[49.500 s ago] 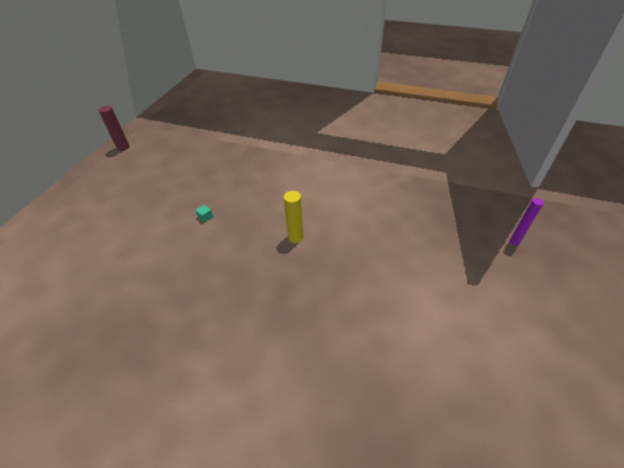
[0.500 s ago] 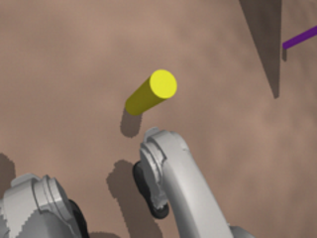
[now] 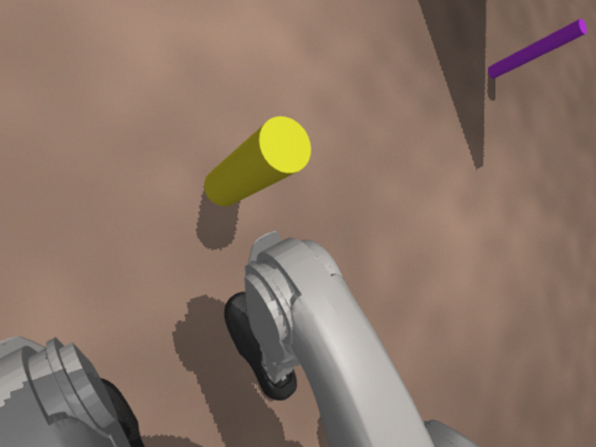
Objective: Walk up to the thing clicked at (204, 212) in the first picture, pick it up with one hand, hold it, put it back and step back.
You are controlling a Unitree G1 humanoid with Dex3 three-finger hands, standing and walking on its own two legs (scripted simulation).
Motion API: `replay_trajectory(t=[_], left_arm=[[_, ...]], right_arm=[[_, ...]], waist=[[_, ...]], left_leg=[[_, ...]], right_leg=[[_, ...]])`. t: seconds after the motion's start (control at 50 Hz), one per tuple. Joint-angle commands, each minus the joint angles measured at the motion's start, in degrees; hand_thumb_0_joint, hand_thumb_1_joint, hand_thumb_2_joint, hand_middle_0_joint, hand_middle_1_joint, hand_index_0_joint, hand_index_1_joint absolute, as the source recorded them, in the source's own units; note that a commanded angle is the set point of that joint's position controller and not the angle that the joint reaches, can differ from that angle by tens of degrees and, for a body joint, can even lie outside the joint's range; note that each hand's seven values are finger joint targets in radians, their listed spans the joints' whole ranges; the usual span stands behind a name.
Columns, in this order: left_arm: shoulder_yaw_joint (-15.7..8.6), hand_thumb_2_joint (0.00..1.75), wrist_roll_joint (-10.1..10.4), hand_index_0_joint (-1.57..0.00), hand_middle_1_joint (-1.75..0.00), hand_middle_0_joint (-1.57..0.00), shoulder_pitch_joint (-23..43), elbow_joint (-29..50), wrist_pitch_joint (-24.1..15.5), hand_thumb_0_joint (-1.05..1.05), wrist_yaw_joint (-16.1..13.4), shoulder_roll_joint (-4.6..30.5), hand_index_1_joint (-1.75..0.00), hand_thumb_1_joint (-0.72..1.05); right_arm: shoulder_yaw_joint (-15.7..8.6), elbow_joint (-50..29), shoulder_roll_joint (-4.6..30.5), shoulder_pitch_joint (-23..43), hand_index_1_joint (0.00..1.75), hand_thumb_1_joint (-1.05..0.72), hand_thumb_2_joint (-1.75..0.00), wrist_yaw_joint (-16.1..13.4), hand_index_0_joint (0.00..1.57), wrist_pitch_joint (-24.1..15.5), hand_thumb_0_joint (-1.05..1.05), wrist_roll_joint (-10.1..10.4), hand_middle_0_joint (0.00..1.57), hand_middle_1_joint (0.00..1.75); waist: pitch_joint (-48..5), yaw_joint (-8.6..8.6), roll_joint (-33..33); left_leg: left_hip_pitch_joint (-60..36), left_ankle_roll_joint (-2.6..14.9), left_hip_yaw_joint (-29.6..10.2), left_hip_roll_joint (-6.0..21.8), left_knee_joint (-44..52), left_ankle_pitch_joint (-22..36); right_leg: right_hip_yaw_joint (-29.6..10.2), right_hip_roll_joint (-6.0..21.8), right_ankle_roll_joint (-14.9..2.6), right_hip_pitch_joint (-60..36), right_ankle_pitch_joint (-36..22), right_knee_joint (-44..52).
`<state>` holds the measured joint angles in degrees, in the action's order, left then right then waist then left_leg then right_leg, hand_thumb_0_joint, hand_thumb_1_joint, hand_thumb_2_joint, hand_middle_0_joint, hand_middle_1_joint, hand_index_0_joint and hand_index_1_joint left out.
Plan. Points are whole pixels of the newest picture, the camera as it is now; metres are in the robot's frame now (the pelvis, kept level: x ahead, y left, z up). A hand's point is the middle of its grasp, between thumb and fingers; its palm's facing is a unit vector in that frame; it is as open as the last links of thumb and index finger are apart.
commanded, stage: rest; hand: left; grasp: from above
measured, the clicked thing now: out of the picture +0.44 +0.35 -0.29
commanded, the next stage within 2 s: open in 0.20 s
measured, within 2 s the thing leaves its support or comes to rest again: neither
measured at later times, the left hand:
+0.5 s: hand out of the picture +0.43 +0.34 -0.26, palm faces -0.17 -0.41 -0.90, open 8.8 cm
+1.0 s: hand out of the picture +0.43 +0.35 -0.26, palm faces -0.17 -0.41 -0.90, open 12.6 cm
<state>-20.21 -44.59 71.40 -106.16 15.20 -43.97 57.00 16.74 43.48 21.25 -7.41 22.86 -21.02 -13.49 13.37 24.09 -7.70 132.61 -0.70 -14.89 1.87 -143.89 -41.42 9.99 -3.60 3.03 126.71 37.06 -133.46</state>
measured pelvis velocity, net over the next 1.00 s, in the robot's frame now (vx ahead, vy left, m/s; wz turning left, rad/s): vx -0.01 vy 0.01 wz -0.03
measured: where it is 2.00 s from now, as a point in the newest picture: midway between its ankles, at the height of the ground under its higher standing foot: (204, 408)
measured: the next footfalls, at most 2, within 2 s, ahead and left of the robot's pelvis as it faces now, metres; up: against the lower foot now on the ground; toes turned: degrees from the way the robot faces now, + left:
none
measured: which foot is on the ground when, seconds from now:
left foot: down 0.00-1.00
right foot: down 0.00-1.00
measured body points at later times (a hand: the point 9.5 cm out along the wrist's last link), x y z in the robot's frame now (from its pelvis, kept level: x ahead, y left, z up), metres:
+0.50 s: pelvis -0.01 +0.00 +0.00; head +0.30 +0.12 +0.31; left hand +0.44 +0.36 -0.21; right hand +0.00 -0.24 -0.04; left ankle +0.06 +0.13 -0.28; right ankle +0.12 -0.12 -0.28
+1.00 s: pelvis -0.01 +0.01 +0.01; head +0.30 +0.13 +0.31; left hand +0.44 +0.36 -0.21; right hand +0.00 -0.23 -0.02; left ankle +0.06 +0.13 -0.28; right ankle +0.12 -0.12 -0.28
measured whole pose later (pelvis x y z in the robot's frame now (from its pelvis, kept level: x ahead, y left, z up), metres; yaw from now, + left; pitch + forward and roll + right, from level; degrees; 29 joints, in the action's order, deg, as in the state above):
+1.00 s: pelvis -0.01 +0.01 +0.01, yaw -2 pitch +26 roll -17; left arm -16.3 -40.8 71.4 -103.6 16.7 -43.3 61.2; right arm 20.3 39.3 22.8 -7.4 21.8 -22.4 -13.0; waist 16.6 25.0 -10.2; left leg 130.5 0.2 -16.9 1.9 -143.4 -41.3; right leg 11.8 -4.0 4.0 122.9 36.5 -130.7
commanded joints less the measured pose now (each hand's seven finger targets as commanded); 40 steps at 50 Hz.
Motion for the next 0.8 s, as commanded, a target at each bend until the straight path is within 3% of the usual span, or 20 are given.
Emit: replay_trajectory(t=[0.0, 0.1, 0.14, 0.18, 0.28, 0.36, 0.38, 0.42, 0.58, 0.72, 0.78], left_arm=[[1.91, 0.54, -0.31, -1.02, -0.56, -1.00, 13.48, 5.63, -0.01, 0.00, -2.23, 12.91, -0.55, 0.58], [2.75, 0.51, 0.11, -1.03, -0.56, -1.01, 13.64, 5.49, 0.15, 0.00, -2.11, 12.41, -0.55, 0.61], [2.61, 0.52, 0.55, -1.00, -0.58, -0.98, 14.34, 7.32, -0.30, 0.00, -2.13, 14.22, -0.56, 0.57], [3.20, 0.49, 0.27, -0.99, -0.57, -0.96, 12.35, 4.55, 0.06, 0.00, -1.76, 13.46, -0.54, 0.56], [3.88, 0.48, 0.84, -0.99, -0.57, -0.97, 13.55, 5.61, -0.05, 0.00, -1.17, 13.98, -0.54, 0.57], [3.90, 0.47, 0.68, -0.67, -0.61, -0.65, 12.03, 4.73, 0.12, 0.00, -1.83, 14.24, -0.59, 0.25], [3.48, 0.47, 1.05, -0.63, -0.63, -0.60, 13.85, 7.24, -0.30, 0.00, -2.02, 15.41, -0.60, 0.17], [3.97, 0.53, 1.68, -0.56, -0.66, -0.54, 12.88, 5.57, 0.11, 0.00, -1.89, 14.08, -0.64, 0.02], [4.29, 0.74, 2.44, -0.43, -0.77, -0.44, 12.47, 6.31, 0.51, 0.00, -1.77, 14.67, -0.77, -0.15], [3.76, 0.80, 2.14, -0.33, -0.84, -0.33, 13.54, 9.39, 0.70, 0.00, -1.95, 16.99, -0.84, -0.25], [4.38, 0.79, 2.01, -0.30, -0.86, -0.29, 12.70, 7.95, 1.09, 0.00, -1.48, 15.88, -0.85, -0.29]], right_arm=[[-4.02, 2.30, 19.72, -12.93, 0.30, -0.91, -0.90, -0.06, 0.20, -0.16, 0.00, 0.46, 0.20, 0.30], [-2.62, 1.34, 19.34, -13.54, 0.30, -0.91, -0.90, -0.05, 0.20, -0.46, 0.00, 0.16, 0.20, 0.30], [-3.02, 1.30, 20.74, -12.67, 0.30, -0.91, -0.90, -0.32, 0.20, -0.73, 0.00, 0.22, 0.20, 0.30], [-2.54, 1.31, 20.35, -13.68, 0.30, -0.91, -0.90, -0.28, 0.20, -0.65, 0.00, 0.23, 0.20, 0.30], [-1.89, 1.28, 20.56, -12.45, 0.30, -0.91, -0.90, -0.64, 0.20, -1.43, 0.00, 0.57, 0.20, 0.30], [-1.88, 0.76, 20.89, -12.95, 0.30, -0.90, -0.90, -0.66, 0.20, -1.47, 0.00, 0.49, 0.20, 0.30], [-1.73, 1.07, 21.01, -12.64, 0.30, -0.90, -0.90, -0.64, 0.20, -1.65, 0.00, 0.46, 0.20, 0.30], [-1.36, 0.73, 20.68, -12.47, 0.30, -0.90, -0.90, -0.53, 0.20, -1.83, 0.00, 0.41, 0.20, 0.30], [-1.26, 0.09, 21.82, -12.81, 0.30, -0.90, -0.90, -0.80, 0.20, -2.00, 0.00, 0.72, 0.20, 0.30], [-0.72, -0.95, 21.41, -12.83, 0.30, -0.89, -0.90, -0.66, 0.20, -1.64, 0.00, 0.56, 0.20, 0.30], [-0.91, -0.59, 21.41, -12.66, 0.30, -0.89, -0.90, -0.77, 0.20, -1.66, 0.00, 0.81, 0.20, 0.30]], waist=[[-37.52, 3.10, 31.07], [-37.66, 3.95, 31.49], [-36.70, 4.15, 31.21], [-36.25, 4.85, 29.98], [-34.14, 4.77, 30.52], [-34.50, 4.95, 29.79], [-34.12, 4.98, 30.41], [-33.33, 5.44, 29.80], [-33.93, 5.04, 31.05], [-34.01, 5.12, 31.81], [-33.35, 5.20, 32.33]], left_leg=[[-26.66, 0.43, 5.03, 2.31, 14.62, 13.55], [-28.20, 0.03, 4.18, 2.58, 14.94, 15.31], [-27.21, 0.40, 4.52, 2.46, 14.49, 13.75], [-25.74, 0.62, 4.63, 2.32, 14.54, 13.39], [-26.82, 0.21, 3.37, 2.67, 15.37, 11.46], [-27.17, 0.32, 3.18, 2.69, 15.48, 11.23], [-26.64, 0.31, 3.20, 2.60, 15.41, 11.10], [-26.67, 0.20, 3.11, 2.61, 15.44, 11.38], [-28.55, -0.23, 2.64, 3.10, 15.76, 13.06], [-28.29, 0.00, 3.35, 3.05, 15.22, 13.83], [-28.31, -0.24, 2.85, 3.17, 16.07, 12.61]], right_leg=[[5.88, -1.65, -3.62, -23.10, -15.59, 11.55], [6.50, -1.54, -3.70, -23.97, -17.10, 10.92], [6.18, -1.83, -3.38, -24.63, -16.30, 11.76], [6.19, -1.96, -3.35, -25.41, -15.98, 12.24], [7.00, -1.66, -3.36, -22.91, -14.21, 11.73], [7.01, -2.02, -3.31, -24.71, -14.39, 12.53], [6.97, -1.84, -3.24, -24.47, -14.42, 12.34], [7.14, -1.55, -3.13, -23.98, -14.61, 12.07], [7.30, -1.82, -3.11, -25.91, -16.45, 12.37], [7.13, -2.02, -3.02, -26.85, -16.96, 13.09], [7.44, -1.89, -3.20, -25.72, -15.74, 12.74]])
